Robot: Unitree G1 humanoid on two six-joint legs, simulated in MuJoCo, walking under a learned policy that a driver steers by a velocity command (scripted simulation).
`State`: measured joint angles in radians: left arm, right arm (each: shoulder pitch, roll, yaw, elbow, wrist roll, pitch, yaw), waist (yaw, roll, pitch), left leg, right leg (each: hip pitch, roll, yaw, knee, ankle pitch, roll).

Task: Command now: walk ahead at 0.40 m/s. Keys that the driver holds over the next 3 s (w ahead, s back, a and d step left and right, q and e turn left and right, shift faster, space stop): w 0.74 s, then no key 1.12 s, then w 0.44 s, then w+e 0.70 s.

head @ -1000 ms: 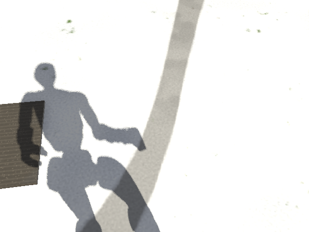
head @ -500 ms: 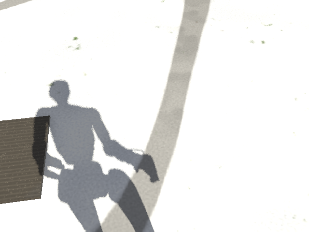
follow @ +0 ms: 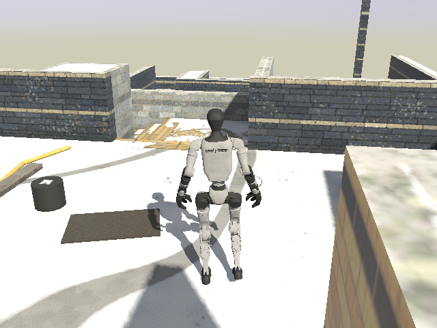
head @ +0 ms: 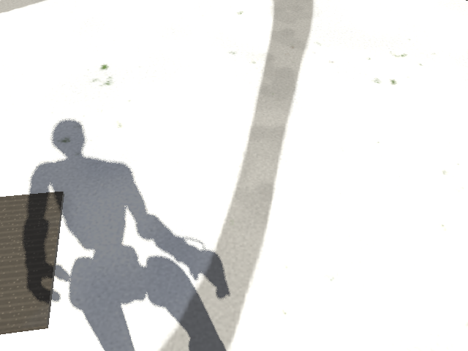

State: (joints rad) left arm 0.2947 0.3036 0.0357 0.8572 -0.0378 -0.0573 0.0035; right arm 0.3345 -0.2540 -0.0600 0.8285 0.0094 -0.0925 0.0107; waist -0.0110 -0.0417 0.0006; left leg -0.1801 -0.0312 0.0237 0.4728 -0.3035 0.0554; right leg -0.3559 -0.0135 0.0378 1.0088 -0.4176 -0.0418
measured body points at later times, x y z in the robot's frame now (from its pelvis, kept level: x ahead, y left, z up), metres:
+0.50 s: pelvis +0.27 -0.05 -0.01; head +0.30 -0.05 +0.44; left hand +0.41 +0.21 -0.11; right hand +0.31 -0.32 -0.14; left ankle +0.14 +0.09 -0.64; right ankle +0.34 -0.13 -0.74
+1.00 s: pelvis +0.53 +0.00 -0.01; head +0.57 +0.01 +0.44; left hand +0.56 +0.28 -0.15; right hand +0.72 -0.24 -0.10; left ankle +0.64 +0.09 -0.74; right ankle +0.39 -0.13 -0.66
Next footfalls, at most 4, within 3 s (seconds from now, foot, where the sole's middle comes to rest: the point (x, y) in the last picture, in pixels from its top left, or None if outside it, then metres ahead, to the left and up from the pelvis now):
0.36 right None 0.38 -0.13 -0.78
0.88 left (198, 299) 0.68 0.10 -0.78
1.22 right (279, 310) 0.64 -0.15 -0.78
2.58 right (268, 203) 1.05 -0.14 -0.78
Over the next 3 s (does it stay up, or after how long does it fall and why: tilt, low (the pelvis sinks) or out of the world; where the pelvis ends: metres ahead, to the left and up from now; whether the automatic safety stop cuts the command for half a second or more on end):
stays up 1.11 -0.07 0.00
